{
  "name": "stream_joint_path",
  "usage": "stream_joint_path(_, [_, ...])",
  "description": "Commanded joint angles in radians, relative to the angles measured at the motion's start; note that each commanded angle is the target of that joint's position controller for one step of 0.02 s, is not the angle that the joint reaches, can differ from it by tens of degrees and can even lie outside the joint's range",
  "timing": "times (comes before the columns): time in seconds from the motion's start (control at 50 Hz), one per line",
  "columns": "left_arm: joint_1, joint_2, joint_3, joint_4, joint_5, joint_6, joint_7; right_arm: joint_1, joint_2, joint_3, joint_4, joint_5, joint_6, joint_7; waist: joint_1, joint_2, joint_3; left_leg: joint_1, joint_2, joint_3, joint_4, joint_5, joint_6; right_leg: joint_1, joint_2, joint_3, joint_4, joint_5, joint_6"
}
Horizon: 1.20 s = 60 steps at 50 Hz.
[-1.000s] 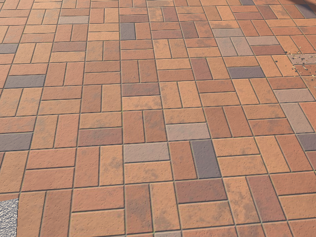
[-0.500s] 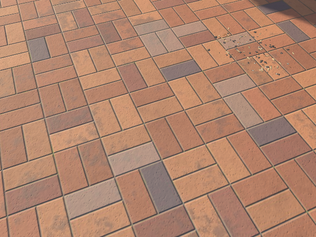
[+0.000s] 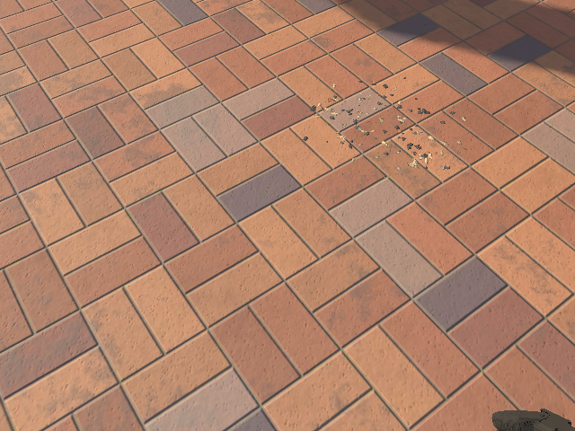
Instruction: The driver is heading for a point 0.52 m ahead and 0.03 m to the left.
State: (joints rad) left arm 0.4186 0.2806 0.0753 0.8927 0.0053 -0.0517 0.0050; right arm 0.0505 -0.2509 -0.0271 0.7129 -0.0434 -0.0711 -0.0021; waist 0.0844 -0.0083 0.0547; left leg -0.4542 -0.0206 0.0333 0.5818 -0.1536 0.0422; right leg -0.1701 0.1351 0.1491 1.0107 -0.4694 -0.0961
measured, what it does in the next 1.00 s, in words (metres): walks ahead: right foot, then left foot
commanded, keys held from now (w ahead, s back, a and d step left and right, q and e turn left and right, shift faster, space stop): w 0.54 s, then w+q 0.02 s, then no key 0.44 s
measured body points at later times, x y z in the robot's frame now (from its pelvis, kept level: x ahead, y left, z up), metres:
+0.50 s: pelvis +0.25 -0.04 +0.01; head +0.28 -0.05 +0.46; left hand +0.47 +0.17 -0.08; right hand +0.20 -0.28 -0.14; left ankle +0.11 +0.10 -0.68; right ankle +0.32 -0.12 -0.72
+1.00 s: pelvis +0.44 -0.04 +0.01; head +0.47 -0.02 +0.46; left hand +0.46 +0.20 -0.15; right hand +0.53 -0.28 -0.12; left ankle +0.52 +0.03 -0.72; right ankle +0.33 -0.13 -0.69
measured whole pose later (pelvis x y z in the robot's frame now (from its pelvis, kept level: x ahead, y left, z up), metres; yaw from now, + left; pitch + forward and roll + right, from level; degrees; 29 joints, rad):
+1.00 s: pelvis +0.44 -0.04 +0.01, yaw -4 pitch -1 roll -1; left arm 0.30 0.20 0.02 1.00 0.00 -0.03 0.02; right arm 0.19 -0.19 -0.01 0.90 -0.02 -0.05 -0.02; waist 0.02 -0.01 0.06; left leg -0.35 -0.02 0.08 0.51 -0.16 0.08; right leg -0.19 0.05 -0.02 0.79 -0.55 -0.05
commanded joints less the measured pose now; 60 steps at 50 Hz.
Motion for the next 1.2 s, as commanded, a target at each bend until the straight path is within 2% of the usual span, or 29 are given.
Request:
stream_joint_path(0.02, [-0.004, 0.072, 0.005, -0.076, 0.02, -0.008, -0.012, 0.16, -0.078, -0.035, -0.002, 0.006, 0.0, 0.001, -0.089, 0.022, -0.099, 0.402, 0.339, -0.488, -0.332, -0.153, 0.159, -0.41, -0.119, -0.029, 0.231, 0.132, 0.015])
stream_joint_path(0.08, [-0.018, 0.041, -0.002, -0.084, 0.034, 0.016, -0.034, 0.214, -0.079, -0.03, 0.053, 0.016, -0.025, 0.008, -0.061, 0.113, -0.062, 0.295, 0.256, -0.282, -0.371, 0.111, 0.13, -0.346, -0.139, -0.04, 0.147, 0.15, 0.028])
stream_joint_path(0.16, [-0.125, 0.031, -0.011, -0.123, 0.04, 0.024, -0.048, 0.273, -0.099, -0.036, 0.09, 0.029, -0.049, 0.019, -0.063, 0.103, -0.042, 0.321, 0.257, -0.191, -0.425, 0.19, 0.157, -0.449, -0.154, -0.052, 0.055, 0.226, 0.044])
stream_joint_path(0.26, [-0.343, -0.007, -0.045, -0.19, 0.036, 0.012, -0.065, 0.333, -0.105, -0.037, 0.126, 0.035, -0.039, 0.022, -0.104, 0.096, -0.006, 0.31, 0.201, -0.069, -0.455, 0.235, 0.135, -0.417, -0.195, -0.167, -0.252, 0.403, 0.071])
stream_joint_path(0.32, [-0.421, 0.002, -0.051, -0.212, 0.029, 0.006, -0.061, 0.393, -0.132, -0.043, 0.152, 0.033, -0.033, 0.021, -0.131, 0.101, -0.003, 0.361, 0.224, -0.063, -0.427, 0.295, 0.128, -0.361, -0.181, -0.207, -0.368, 0.395, 0.062])
stream_joint_path(0.38, [-0.429, 0.023, -0.046, -0.222, 0.03, 0.0, -0.05, 0.415, -0.149, -0.046, 0.173, 0.029, -0.019, 0.015, -0.123, 0.107, -0.001, 0.441, 0.262, -0.074, -0.36, 0.397, 0.118, -0.315, -0.159, -0.22, -0.442, 0.312, 0.027])
stream_joint_path(0.4, [-0.389, 0.03, -0.042, -0.209, 0.034, -0.004, -0.045, 0.412, -0.154, -0.047, 0.178, 0.029, -0.013, 0.012, -0.101, 0.108, -0.02, 0.458, 0.26, -0.063, -0.295, 0.504, 0.109, -0.249, -0.135, -0.229, -0.477, 0.284, 0.012])
stream_joint_path(0.42, [-0.284, 0.037, -0.034, -0.173, 0.041, -0.013, -0.038, 0.407, -0.153, -0.045, 0.183, 0.034, -0.007, 0.01, -0.05, 0.083, -0.072, 0.451, 0.232, -0.028, -0.16, 0.602, 0.093, -0.11, -0.106, -0.242, -0.551, 0.305, -0.009])
stream_joint_path(0.44, [-0.13, 0.075, -0.018, -0.12, 0.056, -0.024, -0.027, 0.411, -0.131, -0.037, 0.179, 0.038, -0.005, 0.008, 0.006, 0.045, -0.17, 0.359, 0.188, 0.008, 0.025, 0.539, 0.071, 0.115, -0.137, -0.198, -0.565, 0.308, -0.039])
stream_joint_path(0.46, [0.032, 0.168, 0.006, -0.101, 0.078, -0.029, -0.012, 0.404, -0.066, -0.016, 0.123, 0.052, -0.008, 0.011, 0.059, -0.101, -0.31, 0.109, 0.117, 0.064, 0.345, 0.184, 0.034, 0.392, -0.409, 0.122, -0.598, 0.194, -0.113])
stream_joint_path(0.48, [0.052, 0.235, 0.026, -0.089, 0.05, -0.017, -0.008, 0.47, -0.042, -0.017, 0.111, 0.051, -0.005, 0.01, 0.02, -0.252, -0.356, -0.147, -0.024, 0.034, 0.589, -0.393, 0.019, 0.482, -0.581, 0.497, -0.718, 0.21, -0.208])
stream_joint_path(0.5, [-0.007, 0.172, 0.016, -0.088, 0.017, -0.01, -0.01, 0.387, -0.123, -0.04, 0.118, 0.027, 0.007, 0.004, 0.009, -0.105, -0.23, -0.228, 0.039, -0.059, 0.649, -0.337, 0.031, 0.389, -0.523, 0.412, -0.721, 0.186, -0.19])
stream_joint_path(0.52, [-0.084, 0.113, -0.001, -0.096, 0.013, -0.013, -0.013, 0.338, -0.102, -0.036, 0.103, 0.029, 0.001, 0.012, -0.025, -0.08, -0.118, -0.234, 0.073, -0.065, 0.62, -0.251, 0.035, 0.261, -0.474, 0.279, -0.748, 0.244, -0.164])
stream_joint_path(0.54, [-0.131, 0.071, -0.012, -0.098, 0.015, -0.019, -0.017, 0.324, -0.084, -0.033, 0.107, 0.032, 0.001, 0.018, -0.055, -0.061, -0.076, -0.19, 0.101, -0.063, 0.564, -0.196, 0.032, 0.167, -0.421, 0.184, -0.787, 0.304, -0.13])
stream_joint_path(0.58, [-0.163, 0.03, -0.024, -0.087, 0.012, -0.033, -0.012, 0.36, -0.062, -0.03, 0.135, 0.014, 0.026, 0.026, -0.104, -0.076, -0.037, -0.098, 0.115, -0.055, 0.512, -0.156, 0.007, 0.05, -0.363, 0.052, -0.832, 0.477, -0.09])
stream_joint_path(0.62, [-0.132, 0.041, -0.024, -0.062, 0.008, -0.051, -0.01, 0.367, -0.047, -0.031, 0.14, 0.01, 0.041, 0.03, -0.128, -0.051, -0.045, -0.066, 0.096, -0.037, 0.5, -0.136, -0.016, 0.036, -0.356, -0.027, -0.812, 0.832, -0.106])
stream_joint_path(0.66, [-0.113, 0.054, -0.022, -0.041, 0.002, -0.056, -0.009, 0.338, -0.035, -0.03, 0.137, 0.009, 0.048, 0.028, -0.136, -0.053, -0.048, -0.072, 0.088, -0.023, 0.451, -0.087, -0.033, 0.035, -0.34, -0.1, -0.795, 1.006, -0.107])
stream_joint_path(0.74, [-0.088, 0.046, -0.032, -0.005, 0.004, -0.042, -0.004, 0.207, -0.011, -0.013, 0.109, 0.015, 0.05, 0.021, -0.106, -0.086, -0.035, -0.03, 0.075, 0.02, 0.221, 0.038, -0.038, 0.032, -0.292, -0.187, -0.774, 1.065, -0.081])
stream_joint_path(0.84, [-0.037, 0.054, -0.034, 0.051, 0.008, -0.025, 0.007, 0.164, -0.025, -0.007, 0.116, 0.016, 0.041, -0.003, -0.077, -0.088, -0.047, 0.05, 0.037, 0.032, 0.048, 0.039, 0.003, 0.127, -0.328, -0.159, -0.679, 1.082, -0.072])
stream_joint_path(0.88, [-0.057, 0.057, -0.033, 0.062, 0.003, -0.017, 0.015, 0.23, -0.032, -0.011, 0.148, 0.013, 0.028, -0.013, -0.109, -0.067, -0.053, 0.141, 0.02, 0.03, -0.078, 0.058, 0.03, 0.142, -0.323, -0.142, -0.583, 1.046, -0.051])
stream_joint_path(0.9, [-0.057, 0.058, -0.032, 0.069, -0.003, -0.016, 0.016, 0.293, -0.045, -0.014, 0.173, 0.008, 0.013, -0.018, -0.14, -0.021, -0.08, 0.26, 0.039, 0.005, -0.193, 0.242, 0.042, 0.118, -0.287, -0.153, -0.492, 0.946, -0.018])
stream_joint_path(0.92, [-0.029, 0.041, -0.039, 0.056, -0.005, -0.021, 0.021, 0.371, -0.117, -0.029, 0.192, 0.0, -0.003, -0.023, -0.142, 0.06, -0.166, 0.438, 0.185, -0.118, -0.141, 0.689, 0.066, 0.029, -0.234, -0.178, -0.367, 0.681, 0.018])
stream_joint_path(0.94, [0.126, -0.05, -0.058, 0.093, -0.033, -0.007, 0.02, 0.385, -0.141, -0.033, 0.201, 0.013, 0.006, -0.024, -0.094, 0.223, -0.285, 0.58, 0.391, -0.312, -0.105, 1.024, 0.244, -0.079, -0.114, -0.203, -0.182, 0.088, 0.045])
stream_joint_path(0.96, [0.083, 0.001, -0.046, 0.111, -0.017, 0.022, 0.025, 0.366, -0.092, -0.018, 0.195, 0.041, 0.015, -0.017, -0.116, 0.174, -0.292, 0.515, 0.419, -0.377, -0.159, 0.916, 0.296, -0.107, -0.093, -0.14, -0.097, -0.188, 0.048])
stream_joint_path(1.0, [-0.031, 0.006, -0.038, 0.098, 0.015, 0.045, 0.02, 0.244, -0.064, -0.004, 0.181, 0.033, 0.028, -0.022, -0.086, 0.092, -0.129, 0.338, 0.345, -0.308, -0.266, 0.52, 0.254, -0.155, -0.117, -0.106, -0.055, -0.156, 0.059])
stream_joint_path(1.04, [-0.043, -0.026, -0.044, 0.111, 0.02, 0.063, 0.018, 0.17, -0.038, 0.007, 0.182, 0.026, 0.038, -0.036, -0.042, 0.112, -0.061, 0.202, 0.265, -0.211, -0.337, 0.313, 0.177, -0.089, -0.148, -0.109, -0.176, -0.051, 0.079])
stream_joint_path(1.08, [-0.02, -0.045, -0.051, 0.143, 0.015, 0.073, 0.024, 0.176, -0.042, 0.007, 0.197, 0.02, 0.041, -0.036, -0.045, 0.117, -0.079, 0.201, 0.226, -0.171, -0.338, 0.24, 0.149, -0.04, -0.131, -0.141, -0.275, -0.008, 0.093])
stream_joint_path(1.14, [-0.033, -0.047, -0.054, 0.166, 0.007, 0.081, 0.031, 0.183, -0.062, 0.001, 0.22, 0.029, 0.049, -0.032, -0.054, 0.115, -0.092, 0.182, 0.215, -0.173, -0.35, 0.003, 0.133, 0.012, -0.134, -0.157, -0.403, 0.099, 0.094])
stream_joint_path(1.2, [-0.047, -0.038, -0.06, 0.18, 0.023, 0.075, 0.031, 0.175, -0.059, -0.003, 0.235, 0.039, 0.068, -0.026, -0.052, 0.085, -0.022, 0.058, 0.181, -0.177, -0.378, -0.333, 0.047, 0.093, -0.166, -0.129, -0.598, 0.26, 0.072])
